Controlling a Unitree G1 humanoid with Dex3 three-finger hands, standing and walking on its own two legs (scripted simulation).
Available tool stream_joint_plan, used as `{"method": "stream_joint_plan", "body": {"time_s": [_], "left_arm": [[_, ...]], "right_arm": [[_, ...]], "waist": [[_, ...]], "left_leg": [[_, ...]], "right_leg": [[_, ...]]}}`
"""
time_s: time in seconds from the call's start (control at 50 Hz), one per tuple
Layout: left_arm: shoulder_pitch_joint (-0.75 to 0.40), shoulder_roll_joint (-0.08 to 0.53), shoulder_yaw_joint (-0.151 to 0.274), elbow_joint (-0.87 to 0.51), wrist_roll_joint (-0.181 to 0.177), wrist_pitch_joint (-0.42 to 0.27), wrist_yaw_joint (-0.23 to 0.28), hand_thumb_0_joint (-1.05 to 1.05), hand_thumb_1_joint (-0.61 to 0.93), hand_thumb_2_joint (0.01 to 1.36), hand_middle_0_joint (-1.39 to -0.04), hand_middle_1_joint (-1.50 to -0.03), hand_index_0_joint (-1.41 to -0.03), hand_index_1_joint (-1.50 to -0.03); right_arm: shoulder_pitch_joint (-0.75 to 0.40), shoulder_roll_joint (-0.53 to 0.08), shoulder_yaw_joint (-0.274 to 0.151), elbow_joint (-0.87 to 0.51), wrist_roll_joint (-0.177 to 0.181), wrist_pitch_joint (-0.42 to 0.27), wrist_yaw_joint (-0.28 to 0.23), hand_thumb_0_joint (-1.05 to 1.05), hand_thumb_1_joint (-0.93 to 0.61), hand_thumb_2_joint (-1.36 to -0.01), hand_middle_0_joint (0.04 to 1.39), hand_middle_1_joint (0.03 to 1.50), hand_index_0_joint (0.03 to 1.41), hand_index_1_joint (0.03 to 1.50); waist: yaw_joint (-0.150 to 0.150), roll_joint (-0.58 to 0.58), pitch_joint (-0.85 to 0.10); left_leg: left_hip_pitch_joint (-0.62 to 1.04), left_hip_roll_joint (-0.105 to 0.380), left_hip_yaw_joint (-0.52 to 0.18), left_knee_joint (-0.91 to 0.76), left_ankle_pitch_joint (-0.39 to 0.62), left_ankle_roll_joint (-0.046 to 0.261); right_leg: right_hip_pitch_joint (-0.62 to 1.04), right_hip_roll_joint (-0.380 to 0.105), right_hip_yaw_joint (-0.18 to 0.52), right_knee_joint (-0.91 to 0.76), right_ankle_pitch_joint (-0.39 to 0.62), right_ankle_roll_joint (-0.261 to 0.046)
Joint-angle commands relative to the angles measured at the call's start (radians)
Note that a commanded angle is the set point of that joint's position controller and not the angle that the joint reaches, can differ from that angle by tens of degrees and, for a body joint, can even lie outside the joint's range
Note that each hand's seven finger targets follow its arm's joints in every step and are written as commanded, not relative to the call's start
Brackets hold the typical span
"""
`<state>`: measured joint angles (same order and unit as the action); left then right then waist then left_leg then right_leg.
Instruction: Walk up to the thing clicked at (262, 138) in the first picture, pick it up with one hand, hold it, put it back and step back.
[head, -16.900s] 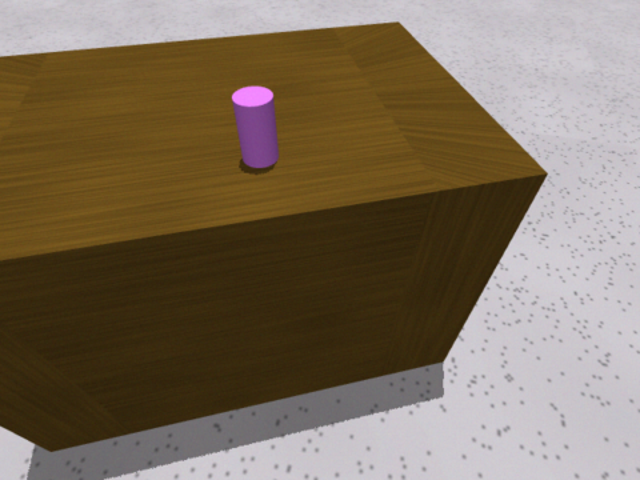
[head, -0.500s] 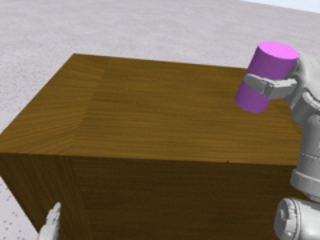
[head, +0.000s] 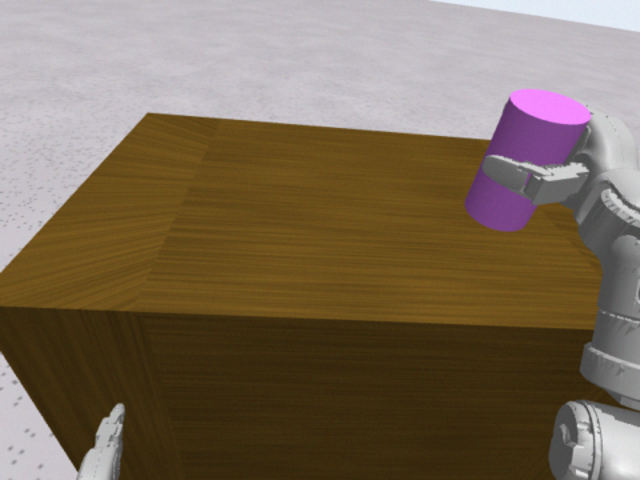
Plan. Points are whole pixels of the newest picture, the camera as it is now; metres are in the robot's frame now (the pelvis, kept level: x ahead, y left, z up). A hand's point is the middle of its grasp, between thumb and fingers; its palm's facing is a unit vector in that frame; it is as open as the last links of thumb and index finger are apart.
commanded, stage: hold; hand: right
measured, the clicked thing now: (519, 163) +0.34 -0.17 +0.32
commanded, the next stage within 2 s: crouch in 1.30 s
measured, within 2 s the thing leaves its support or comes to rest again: neither
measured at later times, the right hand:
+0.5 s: hand (520, 157) +0.33 -0.17 +0.32, palm faces +0.15 +0.99 +0.00, open 10.0 cm
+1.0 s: hand (523, 156) +0.34 -0.17 +0.32, palm faces +0.18 +0.98 +0.00, open 10.0 cm
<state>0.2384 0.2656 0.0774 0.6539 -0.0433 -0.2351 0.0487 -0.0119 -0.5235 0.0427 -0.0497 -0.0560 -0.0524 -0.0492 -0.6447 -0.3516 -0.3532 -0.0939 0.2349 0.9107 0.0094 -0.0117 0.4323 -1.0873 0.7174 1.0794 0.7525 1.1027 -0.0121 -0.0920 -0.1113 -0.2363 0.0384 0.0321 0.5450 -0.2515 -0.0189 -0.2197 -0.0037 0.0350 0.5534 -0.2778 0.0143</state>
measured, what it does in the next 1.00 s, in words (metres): stands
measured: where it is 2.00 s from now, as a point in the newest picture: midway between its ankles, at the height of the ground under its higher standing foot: outside the picture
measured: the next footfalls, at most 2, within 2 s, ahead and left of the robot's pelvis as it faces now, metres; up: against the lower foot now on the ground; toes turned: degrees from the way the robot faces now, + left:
none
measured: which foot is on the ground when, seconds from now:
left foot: down 0.00-1.00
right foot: down 0.00-1.00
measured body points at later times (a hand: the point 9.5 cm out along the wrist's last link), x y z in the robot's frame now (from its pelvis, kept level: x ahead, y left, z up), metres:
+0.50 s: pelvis -0.01 +0.00 +0.00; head -0.07 +0.04 +0.44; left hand +0.17 +0.26 -0.06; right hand +0.32 -0.22 +0.33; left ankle +0.03 +0.13 -0.73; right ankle +0.02 -0.13 -0.73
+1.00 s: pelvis -0.01 +0.00 +0.00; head -0.07 +0.04 +0.44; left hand +0.16 +0.26 -0.06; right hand +0.32 -0.22 +0.33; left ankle +0.03 +0.13 -0.73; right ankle +0.02 -0.13 -0.73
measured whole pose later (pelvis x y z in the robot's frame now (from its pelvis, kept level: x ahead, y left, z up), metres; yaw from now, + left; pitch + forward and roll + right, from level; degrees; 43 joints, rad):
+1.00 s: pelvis -0.01 +0.00 +0.00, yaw +0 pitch -4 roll +0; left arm 0.25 0.26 0.08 0.63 -0.04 -0.25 0.05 -0.01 -0.52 0.04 -0.05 -0.06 -0.05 -0.05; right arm -0.66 -0.34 -0.36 -0.05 0.22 0.89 -0.02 -0.01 0.43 -1.09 0.72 1.08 0.75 1.10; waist -0.01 -0.10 -0.09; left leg -0.24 0.03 0.03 0.55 -0.24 -0.01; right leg -0.22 -0.01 0.03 0.55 -0.26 0.02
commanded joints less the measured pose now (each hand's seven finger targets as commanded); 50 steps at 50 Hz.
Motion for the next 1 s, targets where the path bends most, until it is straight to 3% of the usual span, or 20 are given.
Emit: {"method": "stream_joint_plan", "body": {"time_s": [0.0, 0.14, 0.18, 0.22, 0.24, 0.3, 0.32, 0.36, 0.4, 0.44, 0.46, 0.5, 0.54, 0.56, 0.62, 0.7, 0.78, 0.9, 0.94, 0.98], "left_arm": [[-0.158, 0.124, 0.062, -0.133, -0.002, -0.063, 0.003, 0.0, -0.538, 0.038, -0.051, -0.054, -0.055, -0.049], [-0.228, 0.106, 0.035, -0.253, -0.002, -0.086, 0.006, 0.0, -0.539, 0.043, -0.049, -0.053, -0.052, -0.049], [-0.142, 0.107, 0.045, -0.124, 0.001, -0.068, 0.009, 0.0, -0.541, 0.045, -0.048, -0.054, -0.051, -0.051], [-0.255, 0.091, 0.013, -0.281, -0.006, -0.089, 0.003, 0.0, -0.534, 0.041, -0.048, -0.056, -0.053, -0.05], [-0.154, 0.101, 0.054, -0.12, -0.004, -0.071, 0.008, 0.0, -0.54, 0.043, -0.049, -0.055, -0.053, -0.05], [-0.177, 0.097, 0.033, -0.187, -0.006, -0.071, -0.001, 0.0, -0.536, 0.039, -0.05, -0.056, -0.055, -0.05], [-0.133, 0.127, 0.071, -0.154, -0.006, -0.064, 0.001, 0.0, -0.538, 0.039, -0.051, -0.055, -0.055, -0.05], [-0.169, 0.091, 0.023, -0.204, -0.007, -0.065, -0.005, 0.0, -0.536, 0.039, -0.05, -0.056, -0.055, -0.05], [-0.146, 0.114, 0.054, -0.162, -0.007, -0.059, -0.003, 0.0, -0.535, 0.039, -0.051, -0.055, -0.056, -0.049], [-0.23, 0.084, 0.017, -0.24, -0.005, -0.075, -0.008, 0.0, -0.54, 0.042, -0.05, -0.054, -0.053, -0.05], [-0.126, 0.127, 0.083, -0.111, -0.002, -0.062, 0.001, 0.0, -0.536, 0.04, -0.049, -0.053, -0.054, -0.048], [-0.228, 0.095, 0.02, -0.263, -0.005, -0.084, -0.008, 0.0, -0.537, 0.042, -0.048, -0.055, -0.052, -0.05], [-0.11, 0.118, 0.072, -0.099, -0.002, -0.065, 0.0, 0.0, -0.544, 0.045, -0.05, -0.053, -0.053, -0.051], [-0.199, 0.117, 0.036, -0.244, -0.005, -0.078, -0.001, 0.0, -0.541, 0.045, -0.049, -0.055, -0.052, -0.051], [-0.145, 0.142, 0.073, -0.184, -0.002, -0.078, 0.007, 0.0, -0.539, 0.041, -0.05, -0.054, -0.054, -0.05], [-0.23, 0.074, 0.001, -0.224, -0.007, -0.089, 0.002, 0.0, -0.537, 0.041, -0.048, -0.055, -0.052, -0.05], [-0.157, 0.109, 0.045, -0.174, -0.001, -0.083, 0.007, 0.0, -0.535, 0.038, -0.051, -0.056, -0.057, -0.049], [-0.177, 0.127, 0.057, -0.224, -0.003, -0.085, 0.008, 0.0, -0.539, 0.043, -0.048, -0.053, -0.052, -0.049], [-0.169, 0.089, 0.018, -0.198, -0.003, -0.081, 0.005, 0.0, -0.539, 0.043, -0.047, -0.055, -0.051, -0.05], [-0.142, 0.123, 0.054, -0.194, -0.003, -0.083, 0.014, 0.0, -0.543, 0.046, -0.049, -0.054, -0.051, -0.051]], "right_arm": [[-0.506, -0.245, -0.084, -0.167, 0.011, -0.082, -0.005, 0.0, -0.203, -1.309, 1.263, 1.424, 1.312, 1.424], [-0.598, -0.23, -0.054, -0.215, 0.002, -0.123, -0.02, 0.0, -0.168, -1.291, 1.252, 1.412, 1.301, 1.412], [-0.564, -0.25, -0.069, -0.149, -0.004, -0.12, -0.024, 0.0, -0.174, -1.292, 1.251, 1.411, 1.299, 1.411], [-0.59, -0.212, -0.033, -0.211, -0.003, -0.125, -0.016, 0.0, -0.16, -1.277, 1.236, 1.396, 1.285, 1.396], [-0.554, -0.233, -0.056, -0.146, -0.006, -0.116, -0.017, 0.0, -0.169, -1.285, 1.242, 1.402, 1.291, 1.402], [-0.53, -0.214, -0.047, -0.166, -0.002, -0.104, -0.008, 0.0, -0.179, -1.281, 1.239, 1.397, 1.287, 1.397], [-0.522, -0.251, -0.08, -0.143, -0.001, -0.101, -0.011, 0.0, -0.165, -1.298, 1.242, 1.412, 1.293, 1.412], [-0.51, -0.206, -0.049, -0.156, 0.006, -0.095, -0.007, 0.0, -0.182, -1.287, 1.243, 1.403, 1.292, 1.403], [-0.493, -0.235, -0.073, -0.131, 0.004, -0.088, -0.014, 0.0, -0.164, -1.308, 1.256, 1.426, 1.308, 1.426], [-0.543, -0.228, -0.069, -0.188, 0.005, -0.102, -0.016, 0.0, -0.2, -1.301, 1.264, 1.42, 1.312, 1.42], [-0.534, -0.271, -0.1, -0.146, 0.005, -0.097, -0.022, 0.0, -0.188, -1.304, 1.264, 1.424, 1.313, 1.424], [-0.55, -0.225, -0.061, -0.196, 0.005, -0.111, -0.021, 0.0, -0.191, -1.299, 1.261, 1.419, 1.308, 1.419], [-0.549, -0.271, -0.09, -0.155, -0.003, -0.114, -0.026, 0.0, -0.183, -1.302, 1.257, 1.419, 1.307, 1.419], [-0.586, -0.25, -0.059, -0.222, -0.001, -0.123, -0.022, 0.0, -0.156, -1.297, 1.244, 1.413, 1.294, 1.413], [-0.564, -0.231, -0.055, -0.168, 0.0, -0.12, -0.023, 0.0, -0.139, -1.29, 1.232, 1.406, 1.284, 1.406], [-0.538, -0.182, -0.02, -0.177, 0.002, -0.12, -0.014, 0.0, -0.175, -1.293, 1.254, 1.414, 1.303, 1.414], [-0.519, -0.267, -0.096, -0.149, 0.003, -0.118, -0.019, 0.0, -0.165, -1.285, 1.234, 1.399, 1.284, 1.399], [-0.566, -0.255, -0.082, -0.205, 0.003, -0.13, -0.029, 0.0, -0.195, -1.283, 1.255, 1.405, 1.302, 1.405], [-0.575, -0.239, -0.061, -0.186, -0.001, -0.131, -0.028, 0.0, -0.195, -1.28, 1.253, 1.402, 1.299, 1.402], [-0.563, -0.235, -0.061, -0.171, 0.002, -0.125, -0.025, 0.0, -0.173, -1.289, 1.246, 1.407, 1.295, 1.407]], "waist": [[0.003, 0.062, -0.143], [-0.003, 0.088, -0.233], [-0.002, 0.068, -0.161], [0.0, 0.072, -0.231], [-0.002, 0.046, -0.16], [-0.002, 0.066, -0.172], [0.004, 0.056, -0.165], [-0.003, 0.086, -0.151], [0.0, 0.08, -0.117], [-0.007, 0.092, -0.163], [0.006, 0.087, -0.113], [0.004, 0.099, -0.193], [0.006, 0.059, -0.141], [0.011, 0.084, -0.21], [0.018, 0.067, -0.162], [-0.006, 0.069, -0.158], [-0.001, 0.08, -0.165], [-0.002, 0.084, -0.177], [-0.004, 0.065, -0.146], [0.011, 0.08, -0.147]], "left_leg": [[0.006, -0.035, 0.053, -0.103, 0.087, 0.01], [0.037, -0.036, 0.051, -0.089, 0.118, 0.01], [0.009, -0.033, 0.048, -0.098, 0.082, 0.011], [0.042, -0.032, 0.047, -0.096, 0.094, 0.008], [0.008, -0.033, 0.046, -0.097, 0.081, 0.012], [0.019, -0.035, 0.052, -0.098, 0.095, 0.011], [0.016, -0.036, 0.053, -0.101, 0.099, 0.013], [0.021, -0.035, 0.054, -0.109, 0.088, 0.009], [0.006, -0.036, 0.053, -0.119, 0.052, 0.01], [0.026, -0.034, 0.051, -0.116, 0.062, 0.004], [-0.009, -0.035, 0.048, -0.121, 0.029, 0.006], [0.029, -0.033, 0.047, -0.114, 0.068, 0.003], [-0.004, -0.033, 0.045, -0.111, 0.058, 0.009], [0.022, -0.033, 0.043, -0.113, 0.063, 0.007], [-0.003, -0.035, 0.047, -0.113, 0.05, 0.011], [0.014, -0.036, 0.05, -0.114, 0.025, 0.009], [0.021, -0.033, 0.048, -0.115, 0.052, 0.006], [0.025, -0.036, 0.052, -0.107, 0.052, 0.01], [0.013, -0.036, 0.051, -0.113, 0.024, 0.011], [-0.003, -0.037, 0.049, -0.115, 0.022, 0.01]], "right_leg": [[0.047, 0.025, -0.027, -0.093, 0.111, -0.025], [0.077, 0.024, -0.027, -0.078, 0.145, -0.025], [0.047, 0.029, -0.031, -0.084, 0.104, -0.028], [0.07, 0.028, -0.033, -0.084, 0.118, -0.028], [0.047, 0.028, -0.035, -0.085, 0.105, -0.026], [0.053, 0.025, -0.031, -0.09, 0.123, -0.025], [0.058, 0.023, -0.029, -0.093, 0.126, -0.023], [0.046, 0.026, -0.031, -0.093, 0.115, -0.026], [0.036, 0.026, -0.032, -0.105, 0.075, -0.026], [0.044, 0.029, -0.036, -0.095, 0.089, -0.029], [0.03, 0.028, -0.035, -0.1, 0.047, -0.032], [0.056, 0.031, -0.037, -0.09, 0.086, -0.033], [0.043, 0.029, -0.037, -0.093, 0.074, -0.03], [0.068, 0.03, -0.035, -0.091, 0.084, -0.032], [0.067, 0.023, -0.03, -0.099, 0.066, -0.029], [0.042, 0.024, -0.032, -0.106, 0.048, -0.028], [0.041, 0.029, -0.037, -0.094, 0.072, -0.033], [0.05, 0.024, -0.035, -0.096, 0.078, -0.027], [0.035, 0.025, -0.034, -0.101, 0.05, -0.028], [0.049, 0.023, -0.032, -0.1, 0.044, -0.032]]}}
